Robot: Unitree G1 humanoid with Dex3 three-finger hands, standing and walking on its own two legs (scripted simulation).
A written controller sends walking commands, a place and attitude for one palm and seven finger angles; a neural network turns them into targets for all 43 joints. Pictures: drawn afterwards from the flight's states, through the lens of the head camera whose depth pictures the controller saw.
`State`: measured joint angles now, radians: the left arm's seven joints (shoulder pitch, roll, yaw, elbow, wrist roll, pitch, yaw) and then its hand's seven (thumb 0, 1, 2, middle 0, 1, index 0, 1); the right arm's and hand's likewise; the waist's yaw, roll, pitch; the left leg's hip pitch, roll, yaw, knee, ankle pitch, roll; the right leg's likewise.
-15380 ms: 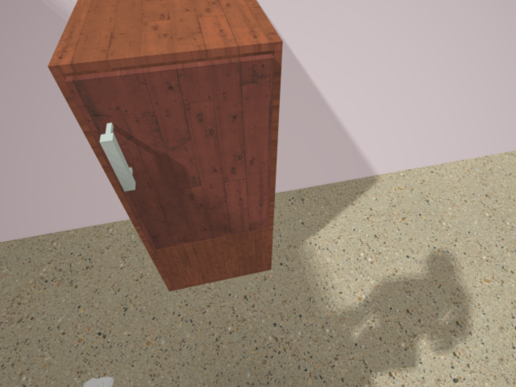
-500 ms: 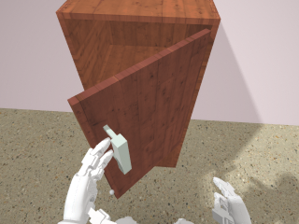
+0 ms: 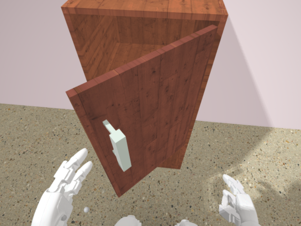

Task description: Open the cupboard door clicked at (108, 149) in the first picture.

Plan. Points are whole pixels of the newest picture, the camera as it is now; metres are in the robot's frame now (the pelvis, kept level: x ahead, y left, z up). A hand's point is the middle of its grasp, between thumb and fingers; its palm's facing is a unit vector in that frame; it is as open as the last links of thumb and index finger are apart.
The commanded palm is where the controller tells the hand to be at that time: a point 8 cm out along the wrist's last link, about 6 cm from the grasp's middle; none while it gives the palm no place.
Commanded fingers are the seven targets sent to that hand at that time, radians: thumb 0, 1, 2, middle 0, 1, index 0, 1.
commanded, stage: slide the hand sideways off the handle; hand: left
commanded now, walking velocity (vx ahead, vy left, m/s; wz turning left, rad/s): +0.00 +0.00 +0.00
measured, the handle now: (116, 146) +0.29 +0.11 +0.09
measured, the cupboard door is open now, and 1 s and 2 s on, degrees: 46 46 46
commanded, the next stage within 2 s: draw the hand back to the body in 0.08 s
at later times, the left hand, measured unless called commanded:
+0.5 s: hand (62, 195) +0.16 +0.18 +0.12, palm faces +0.00 -1.00 -0.08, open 16.3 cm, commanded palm +0.12 +0.24 +0.14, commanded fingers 0.00 -0.50 0.30 -0.15 -0.30 -0.15 -0.30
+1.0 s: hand (21, 171) +0.18 +0.24 +0.18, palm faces +0.30 -0.88 -0.37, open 13.6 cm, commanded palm +0.14 +0.29 +0.21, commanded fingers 0.00 0.27 0.63 -0.18 -0.30 -0.18 -0.30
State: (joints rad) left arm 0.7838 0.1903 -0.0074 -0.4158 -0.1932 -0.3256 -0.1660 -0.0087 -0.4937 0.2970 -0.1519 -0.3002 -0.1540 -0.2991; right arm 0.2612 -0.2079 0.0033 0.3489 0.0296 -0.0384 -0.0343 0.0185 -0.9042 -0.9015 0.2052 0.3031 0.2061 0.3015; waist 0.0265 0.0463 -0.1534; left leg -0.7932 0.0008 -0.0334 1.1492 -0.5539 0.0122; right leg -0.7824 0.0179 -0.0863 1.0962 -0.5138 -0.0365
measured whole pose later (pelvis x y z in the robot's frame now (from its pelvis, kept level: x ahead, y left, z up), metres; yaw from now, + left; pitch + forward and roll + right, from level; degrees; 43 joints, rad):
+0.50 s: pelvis +0.00 +0.01 +0.02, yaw +0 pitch +8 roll -3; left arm 0.74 0.25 0.13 -0.46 -0.28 -0.19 -0.19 -0.01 -0.49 0.30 -0.15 -0.30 -0.15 -0.30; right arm 0.30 -0.21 0.03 0.39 0.06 -0.07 -0.06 0.02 -0.90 -0.90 0.21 0.30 0.21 0.30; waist 0.01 0.07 -0.16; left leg -0.68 0.01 -0.03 1.06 -0.53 0.02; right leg -0.66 0.03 -0.08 0.99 -0.47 -0.02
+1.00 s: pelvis +0.02 +0.02 +0.06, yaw +0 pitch +1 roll -2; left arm 0.68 0.32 0.16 -0.54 -0.05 0.00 0.12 0.00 -0.05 0.49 -0.17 -0.30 -0.17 -0.30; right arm 0.28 -0.21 0.07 0.48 0.02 -0.11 -0.11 0.02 -0.90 -0.90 0.21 0.30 0.21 0.30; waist 0.06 0.06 -0.08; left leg -0.36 -0.01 -0.01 0.76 -0.41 0.04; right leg -0.34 0.01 -0.05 0.68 -0.36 0.00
